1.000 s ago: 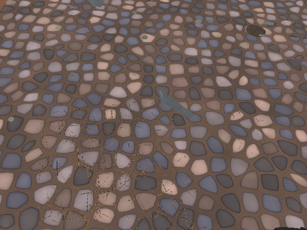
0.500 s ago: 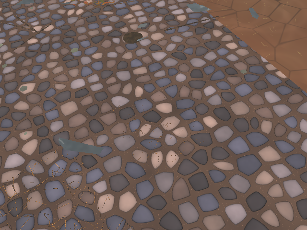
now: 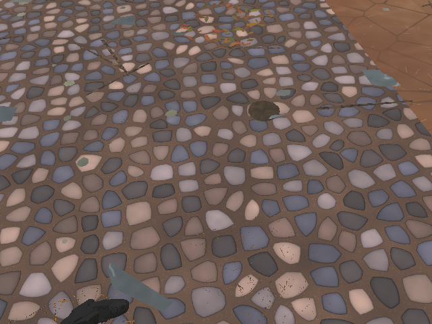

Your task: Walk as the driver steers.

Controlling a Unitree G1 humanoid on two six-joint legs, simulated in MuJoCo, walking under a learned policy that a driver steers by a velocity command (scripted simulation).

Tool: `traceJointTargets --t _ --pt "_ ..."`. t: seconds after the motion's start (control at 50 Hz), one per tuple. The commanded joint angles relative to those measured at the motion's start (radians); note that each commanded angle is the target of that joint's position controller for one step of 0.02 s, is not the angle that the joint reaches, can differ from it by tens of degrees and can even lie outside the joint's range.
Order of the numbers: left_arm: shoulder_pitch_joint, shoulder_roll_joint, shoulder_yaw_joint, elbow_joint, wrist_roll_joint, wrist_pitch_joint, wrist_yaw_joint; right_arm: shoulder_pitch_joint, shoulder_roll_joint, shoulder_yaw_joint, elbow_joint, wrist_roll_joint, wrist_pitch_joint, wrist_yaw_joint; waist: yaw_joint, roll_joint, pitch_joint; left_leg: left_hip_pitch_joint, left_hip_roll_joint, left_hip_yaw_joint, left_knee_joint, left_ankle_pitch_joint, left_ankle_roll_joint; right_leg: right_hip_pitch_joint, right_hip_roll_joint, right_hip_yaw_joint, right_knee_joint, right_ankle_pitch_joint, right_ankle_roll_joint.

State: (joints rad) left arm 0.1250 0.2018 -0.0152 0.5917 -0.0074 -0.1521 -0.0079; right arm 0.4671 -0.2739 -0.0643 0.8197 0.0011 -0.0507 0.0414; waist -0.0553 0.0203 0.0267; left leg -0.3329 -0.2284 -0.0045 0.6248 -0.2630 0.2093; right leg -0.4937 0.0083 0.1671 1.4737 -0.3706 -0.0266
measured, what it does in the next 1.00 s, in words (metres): walks ahead, turning left: right foot, then left foot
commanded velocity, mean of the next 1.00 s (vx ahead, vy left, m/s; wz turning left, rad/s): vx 0.82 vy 0.00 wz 0.80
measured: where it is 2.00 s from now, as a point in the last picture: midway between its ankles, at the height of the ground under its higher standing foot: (98, 131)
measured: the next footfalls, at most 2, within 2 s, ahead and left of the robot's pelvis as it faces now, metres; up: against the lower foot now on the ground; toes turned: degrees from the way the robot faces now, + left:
right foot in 0.24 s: +0.42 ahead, -0.20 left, +0.00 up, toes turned +24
left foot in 0.70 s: +0.67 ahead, +0.22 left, +0.00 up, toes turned +47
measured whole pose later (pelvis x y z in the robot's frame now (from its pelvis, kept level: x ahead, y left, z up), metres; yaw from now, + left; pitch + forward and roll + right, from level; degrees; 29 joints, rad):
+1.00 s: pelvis +0.69 +0.17 +0.03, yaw +49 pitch +0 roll +1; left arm 0.12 0.31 0.02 0.66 0.00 -0.09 0.00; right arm 0.21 -0.26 -0.03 0.72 -0.02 -0.06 0.00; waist -0.04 -0.05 0.09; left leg -0.17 -0.14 0.00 0.38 -0.21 0.12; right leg -0.70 -0.10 0.06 0.81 0.01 0.06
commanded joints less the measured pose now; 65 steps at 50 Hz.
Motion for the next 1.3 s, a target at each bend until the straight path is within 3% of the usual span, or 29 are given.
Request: traceJointTargets --t 0.02,0.08,0.14,0.18,0.22,0.24,0.26,0.28,0.3,0.34,0.42,0.56,0.62,0.68,0.7,0.72,0.74,0.76,0.78,0.8,0.86,0.92,0.96,1.04,1.16,1.22,1.26,1.28,1.3 --pt "0.082 0.185 0.045 -0.071 0.016 0.009 0.026 -0.213 -0.112 -0.018 -0.188 0.002 -0.052 -0.026 0.154 -0.153 0.098 -0.143 0.297 -0.654 -0.458 -0.263 0.180 -0.165 -0.075 0.012 -0.241 0.065 0.055" --pt "-0.115 0.121 0.022 -0.141 0.043 0.014 0.038 -0.163 -0.117 -0.024 -0.159 0.043 -0.044 -0.062 0.053 -0.047 0.092 -0.290 0.174 -0.414 -0.425 -0.056 0.113 0.061 -0.052 -0.074 -0.650 0.297 0.102" --pt "-0.176 0.104 0.036 -0.164 -0.010 0.019 0.031 -0.092 -0.128 -0.031 -0.124 0.060 -0.022 -0.069 -0.018 0.032 0.005 -0.210 0.156 -0.425 -0.338 -0.125 0.043 0.231 0.031 -0.089 -0.878 0.431 0.147" --pt "-0.166 0.144 0.061 -0.158 -0.042 0.015 0.029 -0.073 -0.106 -0.030 -0.114 0.061 -0.009 -0.070 -0.013 0.074 -0.021 -0.046 0.177 -0.466 -0.244 -0.123 0.011 0.234 0.028 -0.049 -0.977 0.383 0.143" --pt "0.011 0.204 0.107 -0.119 -0.049 0.002 0.028 -0.104 -0.091 -0.028 -0.129 0.042 -0.003 -0.061 0.104 0.095 -0.129 0.034 0.170 -0.437 0.005 0.101 -0.051 0.416 0.008 -0.055 -0.991 0.287 0.089" --pt "0.249 0.241 0.126 -0.079 -0.043 -0.002 0.029 -0.146 -0.039 -0.010 -0.165 0.018 -0.005 -0.050 0.222 0.059 -0.291 -0.097 0.149 -0.366 0.313 0.105 -0.094 0.722 -0.115 0.033 -0.905 0.158 0.032" --pt "0.362 0.344 0.139 -0.059 0.009 0.005 0.021 -0.001 0.092 0.029 -0.210 0.032 -0.016 -0.041 0.147 -0.350 -0.458 -0.386 0.067 -0.257 0.686 -0.357 -0.139 1.037 -0.387 0.581 -1.055 -0.172 -0.129" --pt "0.327 0.328 0.142 -0.044 0.007 0.010 0.005 0.005 0.014 0.036 -0.229 0.083 -0.020 -0.046 0.137 -0.486 -0.409 -0.599 0.184 -0.186 0.859 -0.251 -0.141 1.004 -0.481 0.903 -1.186 -0.577 -0.199" --pt "0.262 0.229 0.127 -0.065 0.003 0.019 0.013 -0.109 -0.061 0.017 -0.221 0.075 -0.009 -0.055 0.174 -0.306 -0.229 -0.666 0.229 -0.147 0.917 -0.136 -0.149 0.877 -0.417 0.746 -1.199 -0.543 -0.164" --pt "0.249 0.187 0.113 -0.019 0.017 0.036 0.017 -0.282 -0.083 0.006 -0.260 0.016 -0.002 -0.044 0.182 -0.046 -0.061 -0.606 0.292 -0.103 0.852 -0.045 -0.144 0.645 -0.312 0.375 -1.182 -0.119 -0.108" --pt "0.190 0.110 0.088 0.072 0.005 0.033 0.006 -0.306 -0.030 0.012 -0.307 0.050 0.033 -0.015 0.089 -0.120 0.030 -0.554 0.374 -0.103 0.758 -0.026 -0.145 0.455 -0.259 0.085 -1.237 0.140 -0.083" --pt "0.208 0.233 0.110 0.144 0.015 0.027 0.023 -0.495 -0.059 0.024 -0.354 0.030 0.018 0.023 0.115 -0.019 0.141 -0.493 0.353 0.026 0.344 0.303 -0.146 0.429 -0.226 -0.263 -1.363 0.390 -0.042" --pt "0.257 0.308 0.119 0.171 0.019 0.039 0.027 -0.537 -0.083 0.012 -0.366 0.037 0.003 0.040 0.096 -0.077 0.104 -0.277 0.233 0.169 0.179 0.283 -0.090 0.505 -0.217 -0.364 -1.273 1.025 -0.005" --pt "0.210 0.376 0.136 0.143 0.007 0.072 0.044 -0.172 -0.217 -0.058 -0.280 0.037 0.018 0.034 -0.128 -0.175 -0.104 0.178 0.120 0.191 0.129 0.178 -0.021 0.475 -0.246 -0.363 -0.741 1.579 0.002" --pt "0.184 0.336 0.127 0.116 -0.009 0.060 0.042 0.030 -0.266 -0.089 -0.215 0.035 0.030 0.018 -0.206 -0.066 -0.161 0.536 0.165 0.055 -0.029 0.356 0.028 0.221 -0.169 -0.357 -0.402 1.112 0.044" --pt "0.213 0.155 0.076 0.064 0.043 0.025 0.027 -0.018 -0.324 -0.083 -0.218 0.021 0.037 -0.006 -0.060 0.330 -0.176 0.772 0.331 -0.270 0.034 0.780 0.105 -0.135 0.056 -0.302 0.063 -0.195 0.088" --pt "0.312 0.204 0.059 0.010 0.004 -0.011 0.012 -0.060 -0.335 -0.076 -0.292 -0.025 0.018 -0.005 -0.024 0.277 -0.544 0.945 0.569 -0.788 -0.145 0.420 0.340 -0.293 0.072 -0.016 0.261 -0.254 0.079" --pt "0.147 0.291 0.073 -0.007 -0.010 -0.025 0.016 -0.080 -0.281 -0.077 -0.308 -0.015 0.009 -0.004 -0.085 0.044 -0.496 0.818 0.515 -0.800 -0.250 0.279 0.265 -0.273 0.024 0.024 0.152 -0.138 0.050" --pt "0.089 0.267 0.071 -0.036 -0.019 -0.022 0.024 -0.144 -0.268 -0.070 -0.297 0.000 -0.005 -0.002 -0.013 -0.052 -0.275 0.613 0.477 -0.705 -0.289 0.302 0.227 -0.300 0.001 -0.005 0.037 -0.103 0.052" --pt "0.123 0.255 0.069 0.006 -0.008 -0.003 0.034 -0.233 -0.210 -0.051 -0.300 0.012 -0.017 -0.004 0.052 -0.161 -0.189 0.428 0.457 -0.584 -0.284 0.405 0.181 -0.234 -0.066 -0.018 -0.045 -0.063 0.064" --pt "0.202 0.247 0.075 0.059 0.003 0.059 0.032 -0.322 -0.127 -0.016 -0.269 -0.006 -0.023 -0.019 0.116 -0.095 -0.065 0.034 0.413 -0.324 -0.313 0.712 0.120 -0.031 -0.143 -0.082 -0.231 -0.018 0.099" --pt "0.162 0.137 0.042 0.058 0.016 0.064 0.029 -0.302 -0.121 -0.003 -0.189 -0.012 -0.028 -0.041 0.103 -0.017 -0.082 -0.040 0.308 -0.091 -0.316 0.854 0.059 0.043 -0.110 -0.154 -0.491 0.198 0.102" --pt "0.131 0.130 0.039 0.077 0.009 0.060 0.013 -0.299 -0.111 0.002 -0.168 -0.022 -0.024 -0.050 0.065 0.001 -0.108 0.014 0.280 0.004 -0.321 0.742 0.019 0.081 -0.085 -0.166 -0.655 0.454 0.090" --pt "0.012 0.176 0.059 0.030 -0.017 0.059 -0.019 -0.276 -0.138 -0.003 -0.126 -0.027 -0.009 -0.054 0.001 0.039 -0.069 0.158 0.369 0.011 -0.311 0.574 -0.009 0.005 -0.083 -0.140 -0.799 0.563 0.056" --pt "-0.090 0.177 0.063 -0.063 -0.027 0.091 -0.062 -0.168 -0.162 -0.029 -0.094 -0.016 0.021 -0.065 -0.045 0.001 0.043 0.578 0.567 -0.104 -0.298 0.438 -0.004 -0.456 -0.124 -0.131 -0.711 0.135 -0.029" --pt "0.017 0.175 0.068 -0.055 -0.036 0.096 -0.063 -0.240 -0.197 -0.036 -0.126 -0.017 0.028 -0.073 0.023 0.027 -0.024 0.505 0.499 0.033 -0.164 0.908 -0.052 -0.230 -0.035 -0.265 -0.716 0.036 -0.075" --pt "0.339 0.246 0.117 0.027 -0.039 0.096 -0.049 -0.317 -0.215 -0.037 -0.144 -0.011 0.020 -0.080 0.211 0.017 -0.163 0.199 0.407 0.143 0.229 1.109 -0.103 0.321 0.071 -0.303 -0.797 0.102 -0.141" --pt "0.520 0.368 0.163 0.061 -0.037 0.092 -0.031 -0.343 -0.139 -0.014 -0.196 -0.012 -0.010 -0.075 0.284 -0.186 -0.210 -0.187 0.256 0.147 0.641 0.625 -0.171 0.646 -0.102 0.109 -0.958 -0.077 -0.268" --pt "0.495 0.362 0.145 0.049 -0.020 0.077 -0.032 -0.347 -0.048 0.020 -0.240 -0.008 -0.057 -0.048 0.193 -0.366 -0.250 -0.522 0.092 -0.045 0.860 -0.197 -0.187 0.842 -0.247 0.662 -1.163 -0.243 -0.396"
